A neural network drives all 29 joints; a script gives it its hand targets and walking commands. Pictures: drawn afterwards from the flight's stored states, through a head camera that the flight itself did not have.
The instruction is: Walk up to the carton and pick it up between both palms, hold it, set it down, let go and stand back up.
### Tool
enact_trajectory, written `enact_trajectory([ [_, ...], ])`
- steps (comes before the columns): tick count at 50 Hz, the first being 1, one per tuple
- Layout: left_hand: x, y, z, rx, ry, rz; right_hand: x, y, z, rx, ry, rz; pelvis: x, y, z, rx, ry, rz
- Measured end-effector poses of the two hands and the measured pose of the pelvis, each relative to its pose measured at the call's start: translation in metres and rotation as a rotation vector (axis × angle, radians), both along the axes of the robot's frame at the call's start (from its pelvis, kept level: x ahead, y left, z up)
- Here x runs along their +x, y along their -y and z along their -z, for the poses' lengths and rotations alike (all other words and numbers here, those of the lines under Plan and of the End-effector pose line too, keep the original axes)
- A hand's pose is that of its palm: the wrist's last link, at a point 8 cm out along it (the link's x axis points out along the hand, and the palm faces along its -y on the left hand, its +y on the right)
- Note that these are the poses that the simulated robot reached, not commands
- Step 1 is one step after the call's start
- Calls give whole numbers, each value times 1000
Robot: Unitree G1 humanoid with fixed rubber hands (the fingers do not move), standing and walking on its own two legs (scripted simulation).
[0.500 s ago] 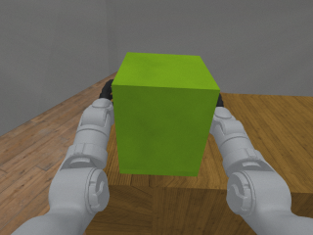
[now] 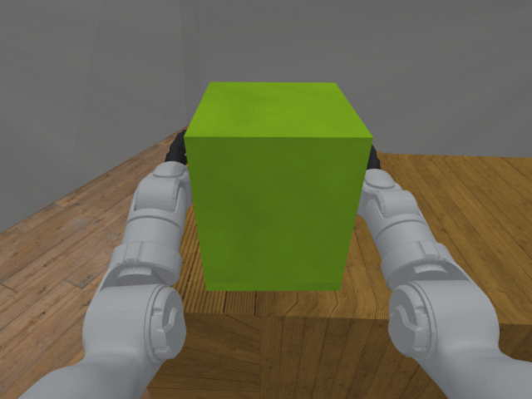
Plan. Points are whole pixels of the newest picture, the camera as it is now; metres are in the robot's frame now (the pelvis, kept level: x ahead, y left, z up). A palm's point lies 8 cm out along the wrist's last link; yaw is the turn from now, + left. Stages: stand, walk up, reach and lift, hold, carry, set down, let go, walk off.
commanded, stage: reach and lift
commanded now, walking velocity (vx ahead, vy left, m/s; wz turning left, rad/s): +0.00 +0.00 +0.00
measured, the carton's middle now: (273, 183) +0.39 -0.01 +0.20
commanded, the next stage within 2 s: hold in 0.14 s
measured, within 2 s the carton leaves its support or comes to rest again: neither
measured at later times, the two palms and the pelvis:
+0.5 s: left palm (173, 168) +0.38 +0.14 +0.24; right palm (368, 170) +0.38 -0.15 +0.23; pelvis +0.00 +0.00 +0.00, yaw +0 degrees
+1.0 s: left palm (168, 161) +0.37 +0.15 +0.25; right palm (371, 159) +0.38 -0.15 +0.25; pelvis +0.00 +0.00 +0.00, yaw +0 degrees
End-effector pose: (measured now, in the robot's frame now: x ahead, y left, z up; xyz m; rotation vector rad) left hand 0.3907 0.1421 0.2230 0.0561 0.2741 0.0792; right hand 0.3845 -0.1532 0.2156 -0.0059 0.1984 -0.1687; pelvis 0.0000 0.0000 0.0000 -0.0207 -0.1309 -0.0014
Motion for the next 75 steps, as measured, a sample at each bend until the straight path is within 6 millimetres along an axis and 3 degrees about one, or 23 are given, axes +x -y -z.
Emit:
enact_trajectory([
  [22,-6,-2,-12,4,0,-13,-2,-2,-12,7,-2,-14,1,0,0,0,-4,0],
  [32,-13,-3,-26,2,12,-18,-8,-3,-27,15,9,-17,1,0,0,-1,-5,0],
  [54,-16,-4,-31,8,-3,-16,-7,-3,-41,11,-10,-22,2,-1,0,-1,-14,0],
  [75,-15,-5,-31,9,-17,-17,-6,-4,-40,16,-30,-25,2,-1,0,-1,-19,0],
])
